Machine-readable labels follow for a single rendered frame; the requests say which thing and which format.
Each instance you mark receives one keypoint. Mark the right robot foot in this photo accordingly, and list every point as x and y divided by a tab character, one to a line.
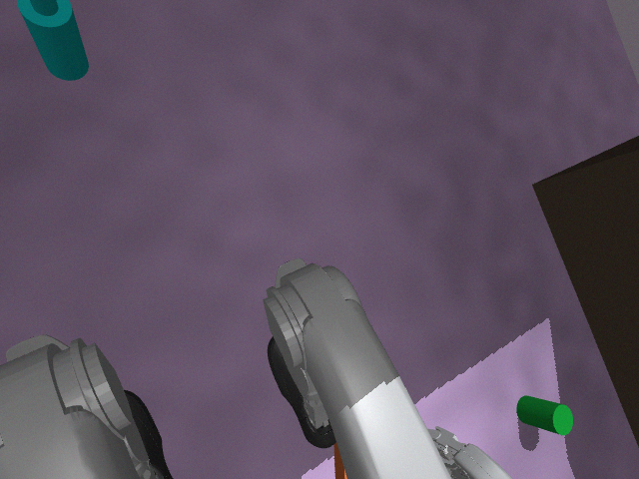
322	437

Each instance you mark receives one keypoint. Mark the right robot hand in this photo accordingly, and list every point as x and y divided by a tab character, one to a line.
465	461

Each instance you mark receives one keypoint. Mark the left robot foot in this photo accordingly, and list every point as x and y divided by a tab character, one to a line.
150	435

